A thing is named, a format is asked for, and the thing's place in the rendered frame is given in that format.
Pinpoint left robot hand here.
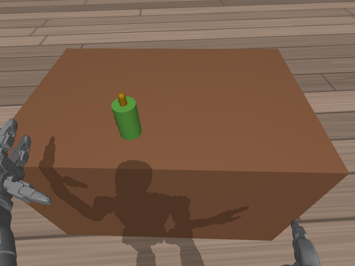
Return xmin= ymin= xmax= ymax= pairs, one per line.
xmin=0 ymin=119 xmax=52 ymax=205

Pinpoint bottle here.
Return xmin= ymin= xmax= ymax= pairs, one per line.
xmin=111 ymin=93 xmax=141 ymax=140

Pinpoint right robot hand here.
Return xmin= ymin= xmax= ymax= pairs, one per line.
xmin=282 ymin=220 xmax=321 ymax=266

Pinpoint left robot arm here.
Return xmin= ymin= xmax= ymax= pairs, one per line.
xmin=0 ymin=193 xmax=17 ymax=266

